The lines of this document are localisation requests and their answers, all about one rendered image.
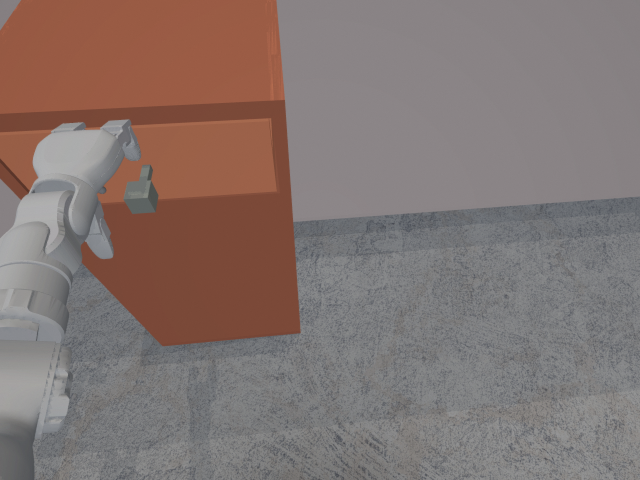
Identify left robot forearm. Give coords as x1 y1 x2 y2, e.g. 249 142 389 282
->
0 174 98 344

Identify cabinet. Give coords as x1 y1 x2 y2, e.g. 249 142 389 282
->
0 0 301 346

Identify drawer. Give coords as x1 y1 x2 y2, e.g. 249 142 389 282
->
0 118 277 203

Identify handle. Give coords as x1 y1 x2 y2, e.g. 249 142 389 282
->
123 165 159 214

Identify robot left upper arm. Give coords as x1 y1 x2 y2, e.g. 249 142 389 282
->
0 340 73 480

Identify left robot hand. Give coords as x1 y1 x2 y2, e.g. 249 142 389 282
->
33 119 141 259

